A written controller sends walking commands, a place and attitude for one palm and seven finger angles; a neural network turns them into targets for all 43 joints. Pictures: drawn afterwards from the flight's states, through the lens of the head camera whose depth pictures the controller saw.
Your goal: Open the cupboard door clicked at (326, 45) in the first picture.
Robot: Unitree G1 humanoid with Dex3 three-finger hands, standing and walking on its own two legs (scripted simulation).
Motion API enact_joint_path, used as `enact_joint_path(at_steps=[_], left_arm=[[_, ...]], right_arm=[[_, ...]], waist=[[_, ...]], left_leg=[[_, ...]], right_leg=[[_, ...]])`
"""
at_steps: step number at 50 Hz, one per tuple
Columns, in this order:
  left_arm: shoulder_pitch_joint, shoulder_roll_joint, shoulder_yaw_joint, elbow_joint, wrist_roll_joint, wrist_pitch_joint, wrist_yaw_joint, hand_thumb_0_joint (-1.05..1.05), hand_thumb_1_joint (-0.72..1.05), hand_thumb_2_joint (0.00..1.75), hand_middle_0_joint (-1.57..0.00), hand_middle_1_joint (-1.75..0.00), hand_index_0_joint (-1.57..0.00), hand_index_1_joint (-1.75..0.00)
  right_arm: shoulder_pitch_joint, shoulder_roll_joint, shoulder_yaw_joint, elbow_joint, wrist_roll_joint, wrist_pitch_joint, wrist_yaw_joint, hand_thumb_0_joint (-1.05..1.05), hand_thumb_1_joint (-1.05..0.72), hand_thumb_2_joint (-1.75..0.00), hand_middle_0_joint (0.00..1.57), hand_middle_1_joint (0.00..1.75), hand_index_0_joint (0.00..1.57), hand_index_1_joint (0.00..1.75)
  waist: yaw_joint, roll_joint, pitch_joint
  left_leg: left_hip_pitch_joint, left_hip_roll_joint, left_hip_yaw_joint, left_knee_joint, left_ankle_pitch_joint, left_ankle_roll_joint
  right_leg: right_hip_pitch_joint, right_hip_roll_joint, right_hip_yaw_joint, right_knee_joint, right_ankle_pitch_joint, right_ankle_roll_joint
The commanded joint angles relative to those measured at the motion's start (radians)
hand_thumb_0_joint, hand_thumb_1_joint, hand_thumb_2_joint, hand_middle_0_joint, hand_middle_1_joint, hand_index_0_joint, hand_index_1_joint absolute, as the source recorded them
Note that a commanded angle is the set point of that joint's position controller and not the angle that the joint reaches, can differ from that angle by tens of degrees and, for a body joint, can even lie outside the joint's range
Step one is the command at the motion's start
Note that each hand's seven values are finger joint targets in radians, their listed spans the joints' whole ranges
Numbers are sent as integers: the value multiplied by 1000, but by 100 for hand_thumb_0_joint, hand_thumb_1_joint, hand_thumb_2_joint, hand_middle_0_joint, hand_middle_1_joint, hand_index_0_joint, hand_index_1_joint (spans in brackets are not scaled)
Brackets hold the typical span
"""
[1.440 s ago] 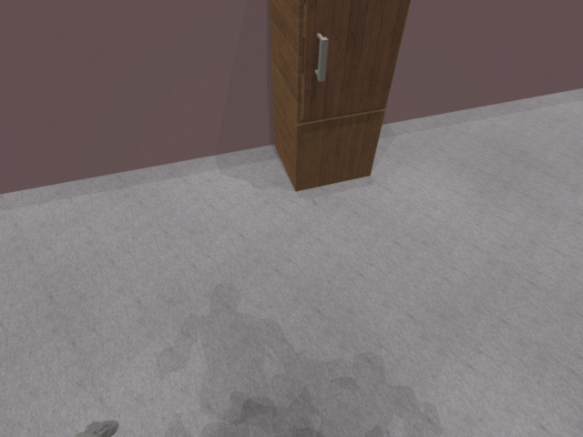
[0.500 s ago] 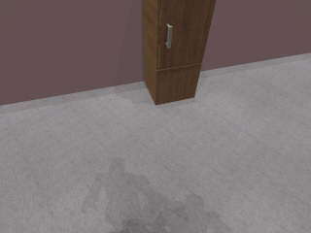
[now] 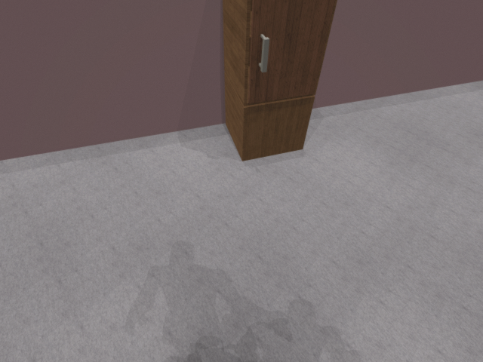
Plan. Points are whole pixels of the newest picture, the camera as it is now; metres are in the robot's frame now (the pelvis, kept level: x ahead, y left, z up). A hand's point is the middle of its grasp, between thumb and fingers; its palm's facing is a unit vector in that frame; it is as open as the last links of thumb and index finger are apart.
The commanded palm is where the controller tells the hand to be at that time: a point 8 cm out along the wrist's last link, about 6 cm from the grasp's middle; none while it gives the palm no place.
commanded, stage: walk to a spot facing it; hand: left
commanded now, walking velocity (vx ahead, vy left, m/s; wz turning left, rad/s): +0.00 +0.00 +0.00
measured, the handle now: (263, 53) +1.34 -0.01 -0.09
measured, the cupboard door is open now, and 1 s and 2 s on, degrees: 0 0 0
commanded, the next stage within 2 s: none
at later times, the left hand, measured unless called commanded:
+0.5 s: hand out of the picture +0.05 +0.18 -0.18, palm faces -0.12 -0.96 -0.27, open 7.4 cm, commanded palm none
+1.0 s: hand (146, 350) +0.18 +0.20 -0.19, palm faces -0.33 -0.92 -0.20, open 7.4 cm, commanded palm none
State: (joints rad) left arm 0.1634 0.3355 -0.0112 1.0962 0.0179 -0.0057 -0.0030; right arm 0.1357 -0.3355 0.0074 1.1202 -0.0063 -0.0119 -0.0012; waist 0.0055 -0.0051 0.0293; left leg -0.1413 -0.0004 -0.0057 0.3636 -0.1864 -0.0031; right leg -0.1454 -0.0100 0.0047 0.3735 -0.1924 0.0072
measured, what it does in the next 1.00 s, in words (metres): walks ahead, turning right: left foot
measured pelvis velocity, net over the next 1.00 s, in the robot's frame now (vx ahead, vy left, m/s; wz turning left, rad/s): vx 0.10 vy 0.01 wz -0.44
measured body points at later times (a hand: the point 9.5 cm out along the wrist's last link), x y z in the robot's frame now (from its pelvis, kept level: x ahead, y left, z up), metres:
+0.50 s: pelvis -0.01 -0.02 -0.03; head +0.01 -0.04 +0.42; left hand +0.06 +0.23 -0.16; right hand +0.03 -0.28 -0.18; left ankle +0.00 +0.12 -0.73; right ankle +0.00 -0.11 -0.75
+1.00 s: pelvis +0.10 +0.01 -0.01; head +0.11 +0.03 +0.44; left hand +0.20 +0.25 -0.17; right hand +0.09 -0.25 -0.13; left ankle +0.14 +0.11 -0.75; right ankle +0.02 -0.10 -0.69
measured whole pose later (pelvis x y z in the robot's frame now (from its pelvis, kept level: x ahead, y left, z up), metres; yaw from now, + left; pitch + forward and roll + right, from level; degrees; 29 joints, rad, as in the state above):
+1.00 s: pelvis +0.10 +0.01 -0.01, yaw -25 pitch +0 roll -1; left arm 0.36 0.25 0.10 1.00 0.04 0.02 -0.03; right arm 0.21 -0.18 -0.03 0.91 -0.02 -0.07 -0.01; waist 0.04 -0.05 -0.02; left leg -0.23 0.04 0.10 0.52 -0.30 0.01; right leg -0.43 0.04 0.06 0.99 -0.42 -0.01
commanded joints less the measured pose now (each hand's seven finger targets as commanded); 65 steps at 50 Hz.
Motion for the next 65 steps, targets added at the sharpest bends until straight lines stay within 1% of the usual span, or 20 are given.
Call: enact_joint_path(at_steps=[1,10,15,19,21,22,23,24,27,31,39,43,44,45,46,49,52,58,63,65], left_arm=[[-42,203,39,-65,-5,-19,14,0,90,90,-20,-30,-20,-30],[7,99,30,-82,-5,19,17,0,90,90,-20,-30,-20,-30],[45,85,53,-149,2,43,6,0,90,90,-20,-30,-20,-30],[96,43,67,-187,3,50,-2,0,90,90,-20,-30,-20,-30],[170,22,77,-180,4,45,-12,0,90,90,-20,-30,-20,-30],[240,39,87,-167,12,35,-16,0,90,90,-20,-30,-20,-30],[275,150,108,-168,26,16,-5,0,90,90,-20,-30,-20,-30],[299,152,110,-182,4,14,10,0,90,90,-20,-30,-20,-30],[158,83,98,-222,3,-6,12,0,90,90,-20,-30,-20,-30],[211,54,105,-201,4,-29,6,0,90,90,-20,-30,-20,-30],[264,54,116,-181,13,-30,6,0,90,90,-20,-30,-20,-30],[176,46,123,-205,7,-20,2,0,90,90,-20,-30,-20,-30],[166,0,115,-225,3,-17,-4,0,90,90,-20,-30,-20,-30],[154,-58,105,-246,-5,-18,-19,0,90,90,-20,-30,-20,-30],[94,-40,113,-282,4,-31,-24,0,90,90,-20,-30,-20,-30],[69,-26,123,-236,21,-11,-47,0,90,90,-20,-30,-20,-30],[95,-68,112,-221,22,12,-57,0,90,90,-20,-30,-20,-30],[-46,-101,92,-260,21,21,-59,0,90,90,-20,-30,-20,-30],[-215,-123,71,-289,15,8,-59,0,90,90,-20,-30,-20,-30],[-173,-112,74,-275,13,0,-55,0,90,90,-20,-30,-20,-30]], right_arm=[[-47,-202,-40,-66,1,-24,-11,0,-90,-90,20,30,20,30],[25,-90,-31,-72,-3,-3,-21,0,-90,-90,20,30,20,30],[31,-116,-66,-144,-6,15,-30,0,-90,-90,20,30,20,30],[2,-122,-89,-196,-8,12,-29,0,-90,-90,20,30,20,30],[-18,-113,-91,-211,-13,13,-25,0,-90,-90,20,30,20,30],[-36,-95,-88,-225,-13,20,-19,0,-90,-90,20,30,20,30],[-35,-9,-71,-261,-5,28,-9,0,-90,-90,20,30,20,30],[-110,-42,-76,-293,-12,29,-8,0,-90,-90,20,30,20,30],[-25,-34,-86,-255,-18,9,6,0,-90,-90,20,30,20,30],[1,11,-86,-245,-19,0,9,0,-90,-90,20,30,20,30],[-48,49,-78,-295,-8,-34,6,0,-90,-90,20,30,20,30],[92,27,-82,-256,1,-53,-9,0,-90,-90,20,30,20,30],[192,-31,-94,-223,-1,-60,-25,0,-90,-90,20,30,20,30],[307,-145,-120,-203,-18,-59,-28,0,-90,-90,20,30,20,30],[326,-154,-118,-210,-16,-55,-29,0,-90,-90,20,30,20,30],[201,-7,-76,-218,-17,-65,-24,0,-90,-90,20,30,20,30],[214,28,-62,-198,-12,-85,-31,0,-90,-90,20,30,20,30],[339,50,-58,-126,-12,-93,-34,0,-90,-90,20,30,20,30],[429,48,-59,-69,-26,-80,-31,0,-90,-90,20,30,20,30],[408,24,-65,-63,-23,-76,-32,0,-90,-90,20,30,20,30]], waist=[[0,-4,-45],[-10,6,-46],[-5,56,-34],[17,173,-50],[52,152,-70],[91,36,-58],[98,-369,-39],[131,-326,51],[16,-89,33],[22,-103,-23],[54,-147,-34],[-21,-118,-43],[-60,17,-81],[-109,308,-107],[-106,217,-37],[-29,141,99],[3,148,90],[-24,114,104],[-82,132,136],[-47,158,96]], left_leg=[[5,115,-109,-65,95,32],[22,132,-41,4,102,13],[-12,201,-55,25,42,49],[-54,323,-83,27,173,135],[-140,328,-35,103,19,124],[-270,245,34,273,-177,63],[-519,55,168,610,-447,-37],[-539,39,21,732,-413,-32],[-486,92,-23,743,-174,-35],[-454,80,13,658,-111,-51],[-377,39,34,373,-166,-48],[25,16,43,84,-89,-35],[261,129,-68,-2,-182,-7],[368,410,-417,-130,-426,86],[256,526,-509,-199,-464,156],[0,390,-261,-227,-356,101],[-2,319,-39,-199,-64,86],[137,317,99,-164,239,101],[175,312,200,-125,458,99],[216,326,253,-41,696,95]], right_leg=[[-7,-108,100,-70,60,-34],[-82,-91,125,9,148,-23],[-192,-29,113,168,117,-17],[-215,12,19,401,-176,1],[-84,-9,3,329,-228,-7],[27,-29,74,161,-172,-26],[82,-262,527,-85,-307,-125],[-84,-312,708,-256,-430,-157],[-96,-220,525,-200,-384,-191],[-41,-166,423,-172,-247,-191],[13,-155,454,-115,-117,-209],[-244,-67,399,26,-128,-146],[-426,4,330,172,-194,-108],[-623,125,142,479,-375,-50],[-658,45,63,636,-371,-25],[-610,-54,42,807,-156,-11],[-590,-74,16,833,-21,11],[-683,-90,-51,704,67,20],[-535,-39,-153,379,40,-23],[-440,0,-179,314,7,-59]])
